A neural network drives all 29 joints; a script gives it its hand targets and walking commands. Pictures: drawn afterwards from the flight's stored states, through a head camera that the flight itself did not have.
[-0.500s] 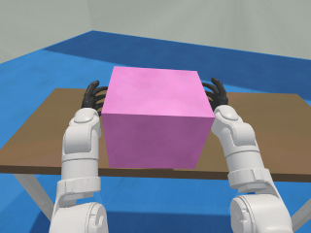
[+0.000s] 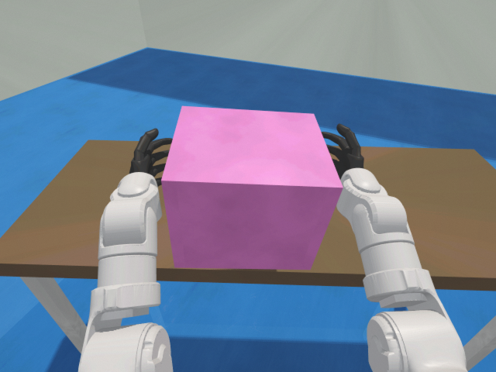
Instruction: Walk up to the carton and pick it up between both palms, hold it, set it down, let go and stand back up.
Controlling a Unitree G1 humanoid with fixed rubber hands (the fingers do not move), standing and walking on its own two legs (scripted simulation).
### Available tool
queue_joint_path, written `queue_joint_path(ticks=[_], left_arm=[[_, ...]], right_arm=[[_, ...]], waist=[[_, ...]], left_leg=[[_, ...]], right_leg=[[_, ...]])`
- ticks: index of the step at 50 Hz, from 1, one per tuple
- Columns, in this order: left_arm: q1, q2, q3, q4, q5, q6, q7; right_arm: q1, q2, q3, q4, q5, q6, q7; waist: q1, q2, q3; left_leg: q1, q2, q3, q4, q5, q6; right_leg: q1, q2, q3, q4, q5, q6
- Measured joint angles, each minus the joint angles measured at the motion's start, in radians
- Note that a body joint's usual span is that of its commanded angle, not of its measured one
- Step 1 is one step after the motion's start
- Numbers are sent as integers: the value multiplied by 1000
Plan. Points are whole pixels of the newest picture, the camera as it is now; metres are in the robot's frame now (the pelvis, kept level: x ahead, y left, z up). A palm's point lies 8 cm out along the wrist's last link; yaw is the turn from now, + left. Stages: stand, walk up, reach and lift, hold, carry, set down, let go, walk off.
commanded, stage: hold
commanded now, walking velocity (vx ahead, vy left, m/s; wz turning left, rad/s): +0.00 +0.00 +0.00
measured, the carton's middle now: (246, 188) +0.39 +0.02 +0.16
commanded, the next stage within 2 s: none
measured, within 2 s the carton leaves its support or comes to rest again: neither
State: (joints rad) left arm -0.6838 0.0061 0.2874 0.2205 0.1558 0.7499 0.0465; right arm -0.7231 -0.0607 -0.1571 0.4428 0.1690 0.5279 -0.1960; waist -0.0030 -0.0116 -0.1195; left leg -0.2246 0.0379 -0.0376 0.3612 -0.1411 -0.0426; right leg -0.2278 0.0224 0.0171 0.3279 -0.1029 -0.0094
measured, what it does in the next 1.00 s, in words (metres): stands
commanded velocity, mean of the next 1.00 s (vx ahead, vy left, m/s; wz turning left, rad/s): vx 0.00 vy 0.00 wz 0.00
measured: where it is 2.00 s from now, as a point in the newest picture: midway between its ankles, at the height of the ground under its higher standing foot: outside the picture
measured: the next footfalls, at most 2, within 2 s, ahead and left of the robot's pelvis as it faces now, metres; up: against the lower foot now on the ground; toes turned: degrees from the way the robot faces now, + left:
none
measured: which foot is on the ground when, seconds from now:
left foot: down 0.00-1.00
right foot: down 0.00-1.00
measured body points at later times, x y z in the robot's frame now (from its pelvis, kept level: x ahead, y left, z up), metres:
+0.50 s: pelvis +0.00 +0.00 +0.00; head -0.04 +0.01 +0.45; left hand +0.38 +0.18 +0.20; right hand +0.40 -0.14 +0.20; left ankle +0.03 +0.14 -0.75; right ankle +0.04 -0.11 -0.75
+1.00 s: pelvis +0.00 +0.00 +0.00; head -0.04 +0.01 +0.45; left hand +0.38 +0.18 +0.20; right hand +0.40 -0.14 +0.20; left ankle +0.03 +0.14 -0.75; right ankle +0.04 -0.11 -0.75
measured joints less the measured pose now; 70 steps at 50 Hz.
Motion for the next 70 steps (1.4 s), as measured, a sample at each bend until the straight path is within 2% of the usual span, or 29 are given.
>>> queue_joint_path(ticks=[31, 38, 50, 70], left_arm=[[3, -1, 1, -4, 7, 2, -3], [6, -6, -3, -32, 7, 2, -5], [7, -5, 6, -32, 13, 7, -6], [7, -8, 3, -34, 13, 7, -9]], right_arm=[[-6, 0, 0, 9, 0, 0, 0], [16, 0, 4, -37, 0, 0, -2], [-11, 0, 4, 2, 0, -3, 3], [6, 1, 5, -20, 0, 1, -1]], waist=[[0, 0, 6], [-1, 0, 2], [-1, 0, 10], [-2, 0, 4]], left_leg=[[0, 0, 0, 0, 0, 0], [0, 0, 0, 0, 0, 0], [1, 0, 0, 0, 0, 0], [1, 0, -1, 0, 0, 0]], right_leg=[[0, 0, 0, 0, 0, 0], [0, 0, 0, 0, 0, 0], [1, 0, 0, 0, 0, 0], [1, 0, 0, 0, 0, 0]])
